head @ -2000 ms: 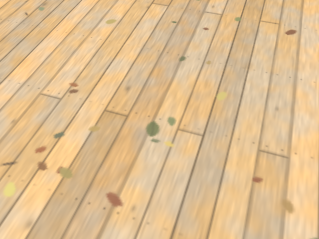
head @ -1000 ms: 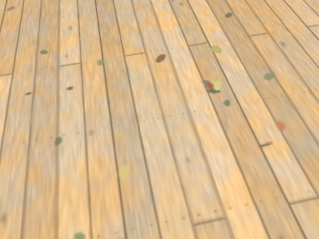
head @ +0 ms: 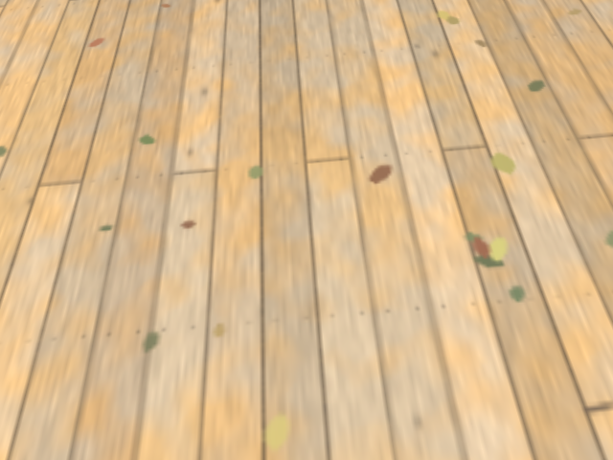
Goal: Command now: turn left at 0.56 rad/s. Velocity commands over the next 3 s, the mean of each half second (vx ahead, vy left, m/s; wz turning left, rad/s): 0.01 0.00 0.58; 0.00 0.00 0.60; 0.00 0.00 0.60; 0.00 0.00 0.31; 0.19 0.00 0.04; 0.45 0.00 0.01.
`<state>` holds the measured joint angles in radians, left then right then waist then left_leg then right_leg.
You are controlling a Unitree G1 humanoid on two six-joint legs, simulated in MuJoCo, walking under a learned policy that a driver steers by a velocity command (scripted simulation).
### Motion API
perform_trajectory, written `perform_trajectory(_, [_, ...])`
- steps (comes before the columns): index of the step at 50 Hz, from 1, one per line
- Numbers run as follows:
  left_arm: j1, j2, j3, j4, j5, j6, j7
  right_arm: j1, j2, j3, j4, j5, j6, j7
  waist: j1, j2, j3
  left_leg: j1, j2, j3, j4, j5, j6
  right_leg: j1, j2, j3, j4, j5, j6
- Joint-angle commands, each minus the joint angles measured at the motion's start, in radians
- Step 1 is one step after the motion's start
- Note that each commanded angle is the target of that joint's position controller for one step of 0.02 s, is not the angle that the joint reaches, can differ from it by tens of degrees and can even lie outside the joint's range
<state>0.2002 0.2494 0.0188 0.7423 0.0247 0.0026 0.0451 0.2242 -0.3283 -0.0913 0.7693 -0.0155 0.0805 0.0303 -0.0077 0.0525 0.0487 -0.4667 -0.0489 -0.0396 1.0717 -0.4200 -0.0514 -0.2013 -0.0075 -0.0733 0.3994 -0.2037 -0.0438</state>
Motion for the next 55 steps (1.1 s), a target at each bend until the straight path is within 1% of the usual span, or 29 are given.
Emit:
perform_trajectory(1, [0.049,0.159,0.046,-0.042,0.002,-0.008,-0.001,-0.020,-0.047,-0.003,-0.080,0.003,0.002,0.012,0.030,-0.204,-0.080,-0.078,0.022,0.025,-0.080,-0.021,-0.012,0.193,-0.261,0.161,-0.065,0.461,-0.174])
perform_trajectory(4, [0.040,0.181,0.057,-0.044,0.006,-0.008,-0.015,-0.051,-0.032,0.008,-0.105,0.009,0.004,0.019,0.038,-0.223,-0.084,0.034,0.033,0.066,-0.222,-0.044,0.010,0.144,-0.272,0.116,-0.048,0.430,-0.164])
perform_trajectory(7, [0.037,0.206,0.070,-0.041,0.008,-0.002,-0.028,-0.056,-0.039,0.011,-0.124,0.018,-0.001,0.018,0.040,-0.248,-0.097,0.124,0.023,0.111,-0.340,-0.049,0.039,0.116,-0.286,0.092,-0.010,0.431,-0.150])
perform_trajectory(9, [0.022,0.218,0.076,-0.040,-0.002,0.004,-0.032,-0.028,-0.033,0.012,-0.125,0.017,-0.010,0.017,0.012,-0.235,-0.103,0.206,0.014,0.131,-0.492,0.030,0.063,0.088,-0.284,0.064,0.050,0.390,-0.116])
perform_trajectory(10, [0.017,0.217,0.078,-0.036,-0.010,0.008,-0.032,0.003,-0.033,0.012,-0.115,0.007,-0.020,0.010,-0.015,-0.199,-0.107,0.293,0.004,0.127,-0.636,0.150,0.078,0.033,-0.267,0.026,0.115,0.310,-0.069])
perform_trajectory(11, [0.054,0.193,0.075,-0.029,-0.007,0.012,-0.035,0.030,-0.080,0.002,-0.108,-0.008,-0.034,-0.002,-0.024,-0.071,-0.108,0.403,0.070,-0.013,-0.757,0.224,0.098,-0.088,-0.222,-0.032,0.255,0.135,-0.001])
perform_trajectory(12, [0.073,0.090,0.048,-0.081,0.008,0.023,-0.041,0.036,-0.217,-0.023,-0.136,-0.006,-0.048,-0.010,0.006,0.233,-0.098,0.509,0.390,-0.442,-0.793,0.507,0.188,-0.382,-0.074,-0.107,0.516,-0.400,0.090])
perform_trajectory(13, [-0.037,0.126,0.049,-0.114,0.010,0.043,-0.021,0.123,-0.265,-0.046,-0.118,0.001,-0.049,-0.010,-0.080,0.167,-0.080,0.397,0.449,-0.467,-0.757,0.740,0.324,-0.408,-0.013,0.046,0.635,-0.453,0.086])
perform_trajectory(14, [-0.035,0.137,0.053,-0.105,-0.004,0.051,-0.019,0.100,-0.209,-0.031,-0.107,0.004,-0.047,-0.013,-0.043,0.097,-0.039,0.376,0.390,-0.378,-0.749,0.726,0.335,-0.410,-0.034,0.089,0.699,-0.384,0.083])
perform_trajectory(15, [-0.018,0.143,0.056,-0.088,-0.015,0.047,-0.024,0.025,-0.157,-0.015,-0.117,0.010,-0.044,-0.018,-0.007,0.074,-0.003,0.337,0.314,-0.300,-0.762,0.642,0.301,-0.400,-0.044,0.107,0.689,-0.286,0.077])
perform_trajectory(16, [-0.001,0.159,0.062,-0.073,-0.012,0.039,-0.026,-0.042,-0.133,-0.007,-0.131,0.009,-0.040,-0.024,0.020,0.078,-0.004,0.341,0.248,-0.256,-0.767,0.583,0.260,-0.394,-0.045,0.109,0.665,-0.219,0.075])
perform_trajectory(17, [0.021,0.173,0.067,-0.059,0.002,0.037,-0.031,-0.053,-0.120,-0.004,-0.138,0.014,-0.040,-0.030,0.021,0.097,-0.027,0.354,0.221,-0.235,-0.758,0.646,0.255,-0.379,-0.034,0.096,0.684,-0.180,0.080])
perform_trajectory(18, [0.034,0.173,0.069,-0.053,0.006,0.037,-0.036,-0.039,-0.114,0.000,-0.136,0.016,-0.042,-0.029,0.021,0.083,-0.064,0.373,0.211,-0.229,-0.749,0.691,0.255,-0.363,-0.024,0.098,0.702,-0.163,0.084])
perform_trajectory(20, [0.027,0.156,0.065,-0.056,0.000,0.040,-0.041,-0.006,-0.126,-0.005,-0.128,0.018,-0.047,-0.026,0.013,0.047,-0.088,0.399,0.211,-0.245,-0.744,0.684,0.258,-0.370,-0.016,0.103,0.692,-0.148,0.091])
perform_trajectory(26, [-0.037,0.144,0.059,-0.083,-0.002,0.049,-0.032,0.061,-0.144,-0.014,-0.116,0.006,-0.047,-0.029,-0.023,0.070,-0.062,0.412,0.209,-0.360,-0.749,0.505,0.281,-0.398,0.001,0.125,0.542,-0.167,0.095])
perform_trajectory(31, [-0.071,0.139,0.050,-0.104,-0.010,0.038,-0.026,0.067,-0.162,-0.022,-0.120,-0.003,-0.044,-0.026,-0.030,0.062,-0.070,0.360,0.198,-0.443,-0.718,0.498,0.288,-0.312,0.033,0.139,0.431,-0.196,0.077])
perform_trajectory(35, [-0.054,0.143,0.042,-0.114,-0.022,0.025,-0.018,0.037,-0.165,-0.027,-0.123,-0.005,-0.039,-0.019,-0.015,0.075,-0.085,0.318,0.175,-0.510,-0.689,0.572,0.262,-0.184,0.070,0.147,0.305,-0.212,0.053])
perform_trajectory(37, [-0.001,0.139,0.039,-0.104,-0.026,0.016,-0.009,-0.001,-0.159,-0.027,-0.125,0.001,-0.037,-0.019,0.021,0.076,-0.087,0.274,0.143,-0.529,-0.670,0.551,0.219,-0.061,0.080,0.149,0.145,-0.159,0.040])
perform_trajectory(38, [0.039,0.137,0.038,-0.094,-0.021,0.009,0.000,-0.027,-0.148,-0.024,-0.128,0.011,-0.037,-0.021,0.052,0.064,-0.081,0.218,0.106,-0.514,-0.642,0.473,0.176,0.040,0.070,0.147,-0.010,-0.062,0.033])
perform_trajectory(39, [0.048,0.185,0.048,-0.093,-0.011,0.001,0.011,-0.011,-0.108,-0.012,-0.133,0.019,-0.042,-0.025,0.042,-0.023,-0.091,0.127,0.044,-0.451,-0.561,0.273,0.118,0.143,-0.049,0.249,-0.119,-0.051,0.009])
perform_trajectory(40, [-0.007,0.270,0.059,-0.123,-0.004,0.004,0.016,0.066,-0.030,0.005,-0.140,0.022,-0.047,-0.026,-0.013,-0.253,-0.107,-0.011,-0.106,-0.237,-0.343,-0.069,0.059,0.221,-0.313,0.519,-0.190,-0.025,-0.074])
perform_trajectory(41, [-0.021,0.285,0.066,-0.125,0.000,0.014,0.003,0.064,-0.130,-0.021,-0.128,-0.011,-0.041,-0.037,0.001,-0.224,-0.071,-0.046,-0.127,-0.117,-0.155,-0.177,0.047,0.077,-0.387,0.575,-0.163,0.098,-0.178])
perform_trajectory(42, [-0.027,0.224,0.052,-0.128,-0.005,0.015,-0.005,0.057,-0.152,-0.031,-0.117,-0.018,-0.036,-0.034,-0.015,-0.164,-0.051,-0.023,-0.077,-0.117,-0.040,-0.138,0.042,0.029,-0.362,0.511,-0.148,0.162,-0.199])
perform_trajectory(43, [-0.070,0.172,0.038,-0.133,-0.010,0.013,-0.012,0.065,-0.143,-0.031,-0.097,-0.016,-0.030,-0.025,-0.031,-0.139,-0.023,-0.013,-0.060,-0.108,0.024,-0.077,0.037,-0.006,-0.295,0.404,-0.139,0.180,-0.176])
perform_trajectory(44, [-0.103,0.154,0.032,-0.142,-0.006,0.013,-0.012,0.080,-0.131,-0.030,-0.084,-0.009,-0.023,-0.014,-0.043,-0.159,-0.021,-0.013,-0.056,-0.090,0.073,-0.028,0.028,-0.005,-0.234,0.316,-0.131,0.199,-0.148])
perform_trajectory(45, [-0.108,0.154,0.032,-0.144,-0.004,0.012,-0.006,0.092,-0.124,-0.028,-0.078,-0.004,-0.017,-0.003,-0.042,-0.196,-0.030,-0.030,-0.053,-0.068,0.111,-0.003,0.016,0.020,-0.207,0.264,-0.120,0.253,-0.142])
perform_trajectory(47, [-0.066,0.155,0.035,-0.135,-0.002,0.009,-0.004,0.062,-0.114,-0.021,-0.081,0.005,-0.013,0.008,-0.014,-0.194,-0.043,-0.055,-0.041,-0.038,0.100,0.009,-0.005,0.078,-0.197,0.210,-0.101,0.330,-0.148])
perform_trajectory(51, [0.022,0.173,0.049,-0.103,-0.002,0.004,-0.006,-0.015,-0.087,-0.007,-0.105,0.005,-0.004,0.014,0.036,-0.199,-0.057,-0.086,-0.010,-0.014,-0.023,-0.011,-0.017,0.189,-0.243,0.196,-0.079,0.359,-0.172])
perform_trajectory(55, [0.017,0.191,0.060,-0.093,0.002,0.002,-0.020,-0.050,-0.057,0.010,-0.124,0.009,-0.001,0.022,0.039,-0.217,-0.066,0.028,0.022,0.038,-0.202,-0.044,0.005,0.148,-0.266,0.141,-0.057,0.357,-0.169])
